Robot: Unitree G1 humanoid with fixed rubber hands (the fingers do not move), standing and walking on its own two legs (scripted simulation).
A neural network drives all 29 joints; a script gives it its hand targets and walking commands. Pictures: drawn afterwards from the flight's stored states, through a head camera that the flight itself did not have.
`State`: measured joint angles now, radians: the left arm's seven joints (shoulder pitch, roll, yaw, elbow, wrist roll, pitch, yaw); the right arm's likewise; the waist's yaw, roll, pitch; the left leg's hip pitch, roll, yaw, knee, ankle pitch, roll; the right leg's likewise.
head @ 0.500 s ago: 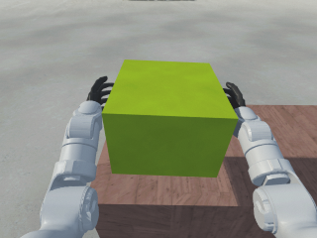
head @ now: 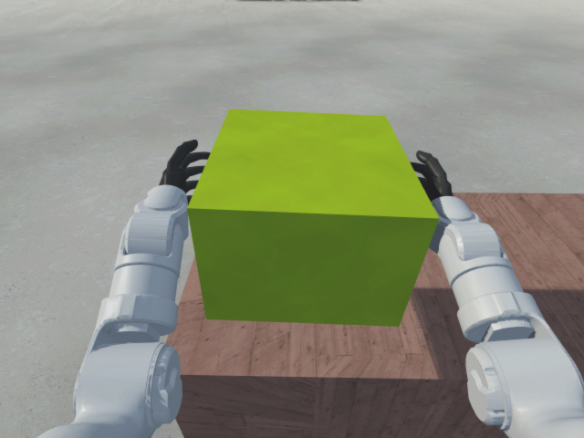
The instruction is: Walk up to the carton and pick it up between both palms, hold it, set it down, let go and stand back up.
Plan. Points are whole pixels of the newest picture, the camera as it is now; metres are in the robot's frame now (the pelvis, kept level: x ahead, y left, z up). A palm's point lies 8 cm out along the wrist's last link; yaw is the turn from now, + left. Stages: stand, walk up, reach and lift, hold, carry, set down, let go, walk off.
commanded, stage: hold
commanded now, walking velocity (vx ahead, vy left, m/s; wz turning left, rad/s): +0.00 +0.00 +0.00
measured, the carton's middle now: (305, 206) +0.43 -0.01 +0.16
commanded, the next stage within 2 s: none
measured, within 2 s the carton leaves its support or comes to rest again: neither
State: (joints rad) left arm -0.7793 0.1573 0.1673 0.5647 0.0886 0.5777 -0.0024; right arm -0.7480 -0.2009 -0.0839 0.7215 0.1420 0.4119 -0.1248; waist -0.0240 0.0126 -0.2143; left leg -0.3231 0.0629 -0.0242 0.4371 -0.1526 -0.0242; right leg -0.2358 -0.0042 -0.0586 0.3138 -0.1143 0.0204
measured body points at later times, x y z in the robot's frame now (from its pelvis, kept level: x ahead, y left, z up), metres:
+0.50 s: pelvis +0.00 +0.00 +0.00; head -0.06 +0.01 +0.45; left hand +0.40 +0.18 +0.21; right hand +0.39 -0.19 +0.19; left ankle +0.05 +0.13 -0.74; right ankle +0.03 -0.14 -0.74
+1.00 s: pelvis +0.00 +0.00 +0.00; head -0.06 +0.01 +0.45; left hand +0.40 +0.18 +0.21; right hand +0.39 -0.19 +0.19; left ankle +0.05 +0.13 -0.74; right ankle +0.03 -0.14 -0.74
